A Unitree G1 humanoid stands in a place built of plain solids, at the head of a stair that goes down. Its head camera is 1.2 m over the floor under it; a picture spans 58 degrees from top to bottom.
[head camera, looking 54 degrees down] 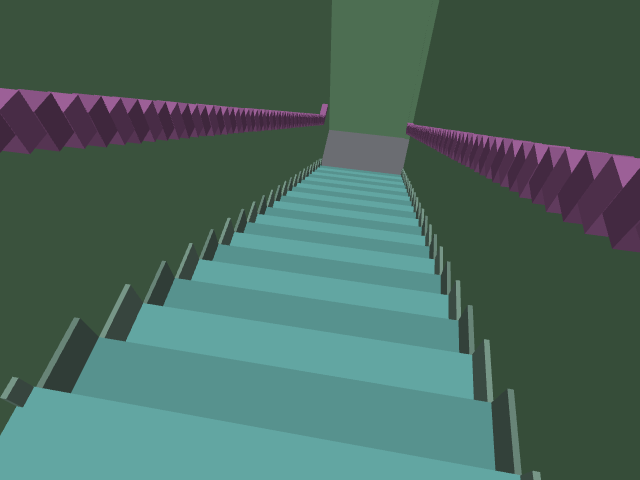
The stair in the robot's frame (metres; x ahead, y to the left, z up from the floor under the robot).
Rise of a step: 0.18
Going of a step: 0.23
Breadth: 1.34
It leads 10 degrees to the right of straight ahead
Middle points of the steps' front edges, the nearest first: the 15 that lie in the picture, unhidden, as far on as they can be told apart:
0.27 0.15 0.00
0.49 0.11 -0.17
0.71 0.07 -0.35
0.93 0.03 -0.53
1.15 0.00 -0.70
1.38 -0.04 -0.88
1.60 -0.08 -1.05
1.82 -0.12 -1.23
2.04 -0.15 -1.41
2.26 -0.19 -1.58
2.49 -0.23 -1.76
2.71 -0.27 -1.93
2.93 -0.30 -2.11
3.15 -0.34 -2.29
3.37 -0.38 -2.46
